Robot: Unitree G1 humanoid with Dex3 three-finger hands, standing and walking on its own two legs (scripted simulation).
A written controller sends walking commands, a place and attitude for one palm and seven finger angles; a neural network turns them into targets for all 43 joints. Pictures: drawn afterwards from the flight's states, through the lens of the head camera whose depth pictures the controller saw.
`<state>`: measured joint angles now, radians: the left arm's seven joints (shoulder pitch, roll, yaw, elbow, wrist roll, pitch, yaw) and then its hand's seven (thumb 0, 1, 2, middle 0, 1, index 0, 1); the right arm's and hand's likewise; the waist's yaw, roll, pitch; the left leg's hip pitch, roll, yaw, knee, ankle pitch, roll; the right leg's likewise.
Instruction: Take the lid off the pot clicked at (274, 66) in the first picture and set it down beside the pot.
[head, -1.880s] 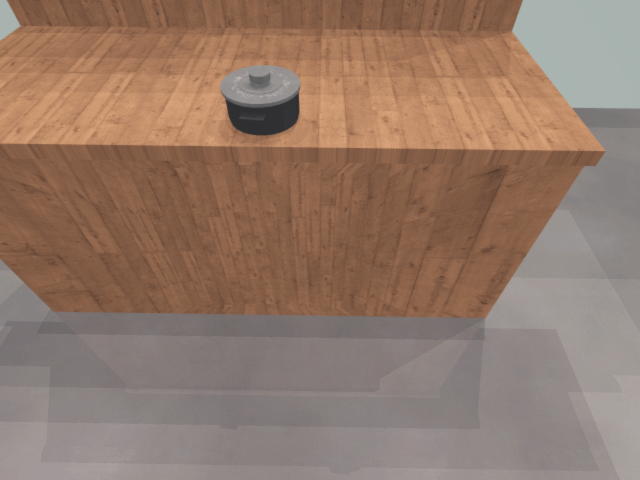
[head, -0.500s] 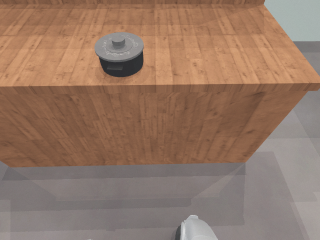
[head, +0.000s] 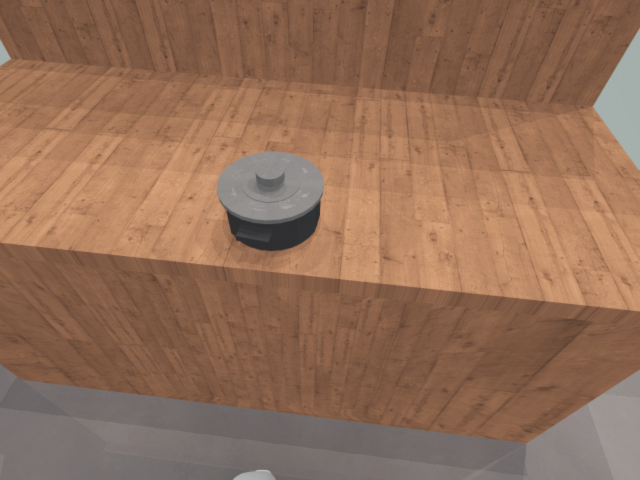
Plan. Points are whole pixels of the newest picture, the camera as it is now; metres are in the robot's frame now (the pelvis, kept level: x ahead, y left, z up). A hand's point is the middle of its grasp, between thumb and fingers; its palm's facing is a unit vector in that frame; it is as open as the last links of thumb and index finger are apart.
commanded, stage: come to a stop and stand still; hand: left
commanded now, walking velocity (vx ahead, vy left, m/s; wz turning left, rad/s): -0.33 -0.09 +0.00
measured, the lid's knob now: (270, 174) +0.53 +0.14 +0.08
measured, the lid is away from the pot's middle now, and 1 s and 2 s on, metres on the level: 0.00 0.00 0.00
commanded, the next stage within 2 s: look again from close up in 1.66 s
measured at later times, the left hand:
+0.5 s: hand out of the picture +0.03 +0.19 -0.18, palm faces +0.01 -0.97 -0.26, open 7.4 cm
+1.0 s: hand out of the picture +0.00 +0.19 -0.19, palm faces +0.02 -0.98 -0.22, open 7.4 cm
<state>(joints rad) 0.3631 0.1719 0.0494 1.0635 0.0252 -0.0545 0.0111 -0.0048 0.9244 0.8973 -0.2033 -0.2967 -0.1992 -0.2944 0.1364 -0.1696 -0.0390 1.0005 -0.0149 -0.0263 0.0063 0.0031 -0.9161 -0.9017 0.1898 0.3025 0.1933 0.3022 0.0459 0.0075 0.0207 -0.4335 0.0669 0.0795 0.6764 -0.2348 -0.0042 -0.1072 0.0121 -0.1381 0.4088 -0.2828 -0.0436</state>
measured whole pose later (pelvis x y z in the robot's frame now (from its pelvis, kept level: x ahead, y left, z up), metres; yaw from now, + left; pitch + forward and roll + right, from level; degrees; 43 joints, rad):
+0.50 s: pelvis -0.01 -0.01 -0.01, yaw -2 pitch -1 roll +1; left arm 0.26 0.20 0.07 1.00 0.02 0.04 0.03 0.00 0.91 0.90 -0.20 -0.30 -0.20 -0.29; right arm 0.17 -0.19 -0.06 1.02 -0.02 0.04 -0.03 0.00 -0.92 -0.90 0.20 0.30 0.20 0.30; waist -0.01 0.00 0.04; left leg -0.36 0.06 0.12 0.47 -0.11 0.02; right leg -0.24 -0.05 -0.01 0.64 -0.41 0.00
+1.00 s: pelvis -0.01 +0.01 -0.01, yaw -2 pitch -1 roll -1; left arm 0.29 0.16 0.02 1.06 0.02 -0.01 0.06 0.00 0.91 0.90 -0.21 -0.30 -0.20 -0.29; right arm 0.24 -0.18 -0.03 1.02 -0.01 0.01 -0.02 0.01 -0.91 -0.90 0.19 0.30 0.20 0.30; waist 0.01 0.00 0.05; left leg -0.26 0.00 0.06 0.60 -0.33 0.04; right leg -0.21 -0.05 -0.02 0.56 -0.33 0.04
